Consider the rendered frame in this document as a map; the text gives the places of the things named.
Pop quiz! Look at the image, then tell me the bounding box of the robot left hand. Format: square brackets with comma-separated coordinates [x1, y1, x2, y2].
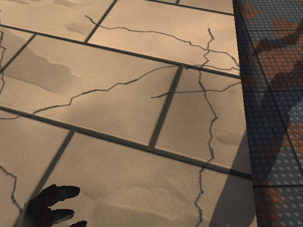
[15, 184, 87, 227]

